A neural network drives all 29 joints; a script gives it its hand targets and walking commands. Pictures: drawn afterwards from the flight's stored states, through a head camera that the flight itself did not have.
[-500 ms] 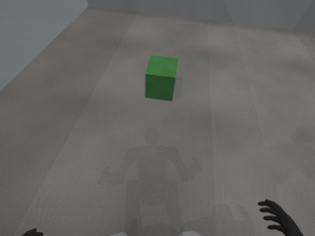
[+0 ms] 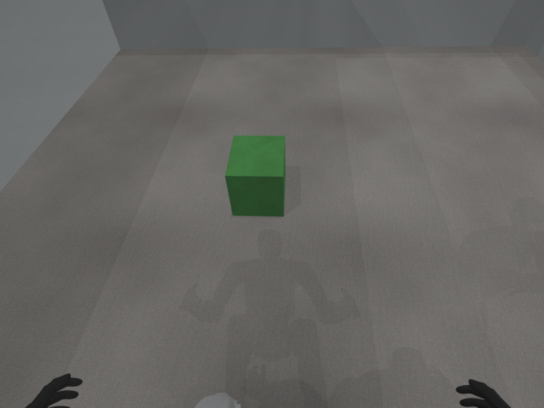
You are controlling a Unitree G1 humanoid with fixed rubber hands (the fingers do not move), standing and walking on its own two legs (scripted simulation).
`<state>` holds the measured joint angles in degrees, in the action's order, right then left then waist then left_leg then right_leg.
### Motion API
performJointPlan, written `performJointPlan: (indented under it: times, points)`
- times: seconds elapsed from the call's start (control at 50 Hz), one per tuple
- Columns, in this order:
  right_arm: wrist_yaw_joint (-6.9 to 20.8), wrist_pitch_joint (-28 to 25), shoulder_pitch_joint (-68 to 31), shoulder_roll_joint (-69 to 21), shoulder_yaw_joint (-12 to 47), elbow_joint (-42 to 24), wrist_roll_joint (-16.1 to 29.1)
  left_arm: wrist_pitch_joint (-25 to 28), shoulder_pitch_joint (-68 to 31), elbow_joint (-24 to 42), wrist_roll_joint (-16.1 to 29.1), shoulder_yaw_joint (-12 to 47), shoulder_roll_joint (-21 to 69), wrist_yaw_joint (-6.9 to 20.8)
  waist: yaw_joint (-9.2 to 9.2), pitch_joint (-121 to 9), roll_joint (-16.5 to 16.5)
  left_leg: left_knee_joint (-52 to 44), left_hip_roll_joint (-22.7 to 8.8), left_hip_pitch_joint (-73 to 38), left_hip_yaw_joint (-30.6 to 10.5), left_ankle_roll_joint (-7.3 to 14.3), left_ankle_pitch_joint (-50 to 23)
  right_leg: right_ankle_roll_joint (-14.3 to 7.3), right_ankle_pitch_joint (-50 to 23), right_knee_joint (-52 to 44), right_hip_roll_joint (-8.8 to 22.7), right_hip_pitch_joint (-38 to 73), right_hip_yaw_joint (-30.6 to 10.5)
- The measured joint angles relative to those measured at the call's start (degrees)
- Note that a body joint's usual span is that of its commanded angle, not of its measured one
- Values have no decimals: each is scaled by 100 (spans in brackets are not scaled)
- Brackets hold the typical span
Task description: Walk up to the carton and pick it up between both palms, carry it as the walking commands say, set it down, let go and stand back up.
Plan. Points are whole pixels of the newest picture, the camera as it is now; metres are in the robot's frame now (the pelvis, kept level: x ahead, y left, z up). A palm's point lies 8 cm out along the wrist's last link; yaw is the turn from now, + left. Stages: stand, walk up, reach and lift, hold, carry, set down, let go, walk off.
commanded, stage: walk up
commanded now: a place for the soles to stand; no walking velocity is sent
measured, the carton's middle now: (258, 176) +1.21 +0.08 -0.63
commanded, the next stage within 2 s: none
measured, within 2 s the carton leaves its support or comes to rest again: neither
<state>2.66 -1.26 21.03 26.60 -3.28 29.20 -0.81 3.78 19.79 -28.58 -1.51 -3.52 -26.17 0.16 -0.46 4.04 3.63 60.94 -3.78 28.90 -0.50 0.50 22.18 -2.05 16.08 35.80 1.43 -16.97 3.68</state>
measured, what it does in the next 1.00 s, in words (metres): walks ahead: left foot, then right foot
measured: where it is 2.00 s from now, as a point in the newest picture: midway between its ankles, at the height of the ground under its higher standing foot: (264, 290)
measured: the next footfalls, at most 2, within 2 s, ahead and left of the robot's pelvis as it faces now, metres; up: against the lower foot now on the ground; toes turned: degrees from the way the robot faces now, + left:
left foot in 0.20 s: +0.25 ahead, +0.16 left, +0.00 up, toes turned +6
right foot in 0.58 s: +0.41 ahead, -0.11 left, +0.00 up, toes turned -5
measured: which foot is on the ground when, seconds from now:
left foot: up 0.00-0.18, down 0.20-0.58, up 0.60-0.92, down 0.94-1.00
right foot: down 0.00-0.20, up 0.22-0.56, down 0.58-0.94, up 0.96-1.00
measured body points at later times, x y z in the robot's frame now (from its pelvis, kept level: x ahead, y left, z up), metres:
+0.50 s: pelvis +0.22 +0.04 +0.01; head +0.23 +0.04 +0.45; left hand +0.40 +0.34 -0.05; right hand +0.28 -0.31 -0.04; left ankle +0.21 +0.16 -0.72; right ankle +0.34 -0.11 -0.70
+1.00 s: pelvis +0.43 +0.06 -0.02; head +0.43 +0.06 +0.43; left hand +0.48 +0.41 -0.08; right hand +0.60 -0.26 -0.04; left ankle +0.50 +0.17 -0.73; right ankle +0.37 -0.09 -0.69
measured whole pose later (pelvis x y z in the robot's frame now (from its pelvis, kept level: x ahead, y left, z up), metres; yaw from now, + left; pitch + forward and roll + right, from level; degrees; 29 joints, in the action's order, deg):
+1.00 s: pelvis +0.43 +0.06 -0.02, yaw +1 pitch -4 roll +0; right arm 1.7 -1.6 16.8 28.7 -4.2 26.4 -1.2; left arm 1.2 26.8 -29.4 -0.5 -4.1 -29.6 1.1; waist -2.5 4.3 -0.9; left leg 41.5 -1.4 22.7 4.2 2.2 14.6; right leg -1.0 30.0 58.1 3.9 -17.3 -1.0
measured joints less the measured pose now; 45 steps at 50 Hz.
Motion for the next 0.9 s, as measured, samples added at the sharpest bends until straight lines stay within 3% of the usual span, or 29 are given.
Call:
performJointPlan:
  times: [0.1, 0.18, 0.22, 0.28, 0.32, 0.4, 0.48, 0.58, 0.6, 0.66, 0.7, 0.82, 0.9]
  points:
    - [123, 38, -324, -61, -11, -74, -26, 11, 470, -91, 15, -64, -188, 92, -255, -10, -103, -1561, -91, 124, 217, 64, -736, 81, 309, -268, 116, 593, 85]
    - [128, 9, -503, 7, -89, -212, -27, -61, 723, -161, 34, -68, -306, 147, -344, -46, -250, -2485, 69, -400, 372, 135, -1019, 208, 837, -11, 286, 911, 94]
    - [39, -67, -558, 116, -124, -311, -71, -105, 789, -155, 76, -72, -318, 149, -305, -36, -355, -2378, 185, -468, 437, 175, -1257, 109, 1276, 952, 397, 646, -52]
    - [-154, -117, -518, 94, -89, -312, -47, -229, 593, -162, 133, -28, -263, 106, -193, 34, -526, -1976, 221, -578, 520, 207, -783, 58, 1329, 2853, 108, -158, -612]
    - [-210, -133, -339, 66, -54, -291, -36, -245, 392, -152, 150, 25, -229, 107, -120, 50, -626, -2147, 212, -860, 577, 186, -652, 86, 1136, 3106, 55, -566, -674]
    - [-198, -184, 91, 103, -49, -246, -67, -270, 90, -133, 70, 74, -152, 198, 113, 4, -669, -2631, 151, -1397, 680, 153, -599, 171, 695, 2305, 165, -1095, -505]
    - [-118, -194, 462, 222, -85, -169, -36, -278, -186, -42, 29, 79, -96, 308, 357, -5, -572, -2850, 68, -1805, 739, 70, -400, 99, 103, 1043, 258, -1160, -272]
    - [-37, -108, 788, 279, -64, -24, 1, -220, -457, 127, 14, 28, -182, 282, 498, -52, -409, -2295, -134, -1991, 699, -104, 304, -53, -302, -62, 28, -608, -123]
    - [-30, -86, 804, 254, -59, 4, 19, -189, -495, 170, 10, 4, -225, 229, 469, -43, -377, -1747, -172, -1819, 613, -48, 506, -54, -521, 87, -8, -648, -105]
    - [-69, 36, 618, 171, -39, 49, 78, -161, -442, 208, 56, -21, -192, 39, 378, 11, -235, 97, 131, -1031, -31, 48, 764, -39, -142, 562, -13, -624, -51]
    - [-86, 59, 442, 139, -21, 28, 74, -136, -292, 175, 39, -5, -140, -23, 289, 30, -117, 470, 206, -616, -163, 32, 575, 6, 8, 440, 9, -382, -12]
    - [45, 74, -17, 39, 19, -2, -2, -63, 233, 62, 0, -49, -217, 19, -97, 21, -98, -939, -18, -85, 119, -6, -122, 89, 140, -125, 157, 345, 77]
    - [112, 75, -283, 64, -30, -107, -6, -106, 552, -12, 38, -70, -355, 103, -275, 18, -240, -2095, 34, -377, 332, 59, -713, 162, 527, -26, 318, 641, 97]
